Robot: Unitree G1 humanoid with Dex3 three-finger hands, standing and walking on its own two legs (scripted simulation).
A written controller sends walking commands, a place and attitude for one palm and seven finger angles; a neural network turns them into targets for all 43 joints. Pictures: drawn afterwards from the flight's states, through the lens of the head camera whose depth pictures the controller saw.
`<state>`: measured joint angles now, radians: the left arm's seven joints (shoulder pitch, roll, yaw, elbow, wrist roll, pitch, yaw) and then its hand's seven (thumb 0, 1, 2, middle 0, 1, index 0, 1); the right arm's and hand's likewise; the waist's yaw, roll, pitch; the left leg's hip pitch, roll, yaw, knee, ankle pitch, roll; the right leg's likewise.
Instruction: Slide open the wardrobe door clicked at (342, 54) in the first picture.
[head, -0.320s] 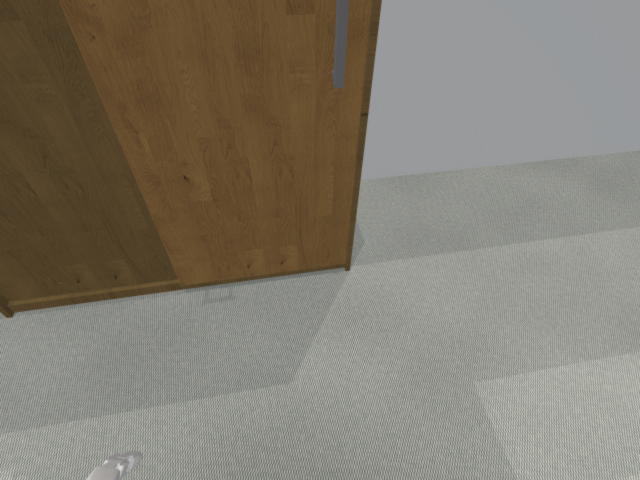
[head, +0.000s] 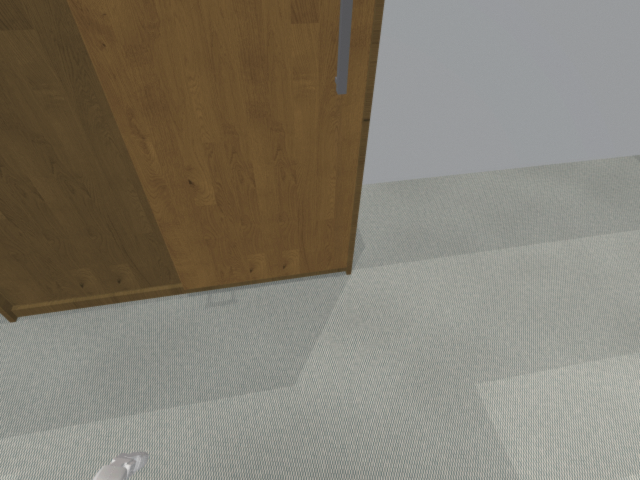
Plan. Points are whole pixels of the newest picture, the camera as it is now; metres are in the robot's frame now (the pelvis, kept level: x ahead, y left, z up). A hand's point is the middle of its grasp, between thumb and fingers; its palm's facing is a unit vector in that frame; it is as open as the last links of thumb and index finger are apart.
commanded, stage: stand and wait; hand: right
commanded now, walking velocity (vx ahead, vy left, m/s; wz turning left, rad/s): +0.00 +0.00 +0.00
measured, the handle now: (341, 42) +0.97 +0.00 +0.15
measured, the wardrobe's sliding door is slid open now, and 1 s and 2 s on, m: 0.00 0.00 0.00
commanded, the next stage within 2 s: look at it before walking up in 0.50 s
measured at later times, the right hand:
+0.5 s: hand out of the picture +0.07 -0.23 -0.15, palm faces -0.04 +0.93 -0.35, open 7.4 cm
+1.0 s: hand out of the picture +0.08 -0.23 -0.15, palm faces -0.04 +0.94 -0.34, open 7.4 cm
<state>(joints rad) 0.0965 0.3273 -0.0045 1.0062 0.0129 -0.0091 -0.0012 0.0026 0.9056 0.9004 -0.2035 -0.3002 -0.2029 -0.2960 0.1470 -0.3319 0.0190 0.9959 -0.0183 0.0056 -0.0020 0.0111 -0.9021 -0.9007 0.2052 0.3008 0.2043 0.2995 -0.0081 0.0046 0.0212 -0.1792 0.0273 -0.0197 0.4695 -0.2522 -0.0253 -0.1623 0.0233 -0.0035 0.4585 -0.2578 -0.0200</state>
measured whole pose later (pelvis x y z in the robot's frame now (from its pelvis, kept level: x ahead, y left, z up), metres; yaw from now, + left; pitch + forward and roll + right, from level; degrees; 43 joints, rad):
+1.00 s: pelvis -0.01 +0.02 +0.01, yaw +0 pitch -2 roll +0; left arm 0.11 0.34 -0.01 1.11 0.01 -0.01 0.00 0.00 0.91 0.90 -0.20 -0.30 -0.20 -0.30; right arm 0.13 -0.34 0.01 1.07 -0.02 -0.01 0.00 0.01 -0.90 -0.90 0.20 0.30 0.20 0.30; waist 0.00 0.00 0.03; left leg -0.16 0.00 -0.01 0.39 -0.20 0.00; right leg -0.14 -0.01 0.00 0.38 -0.21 0.01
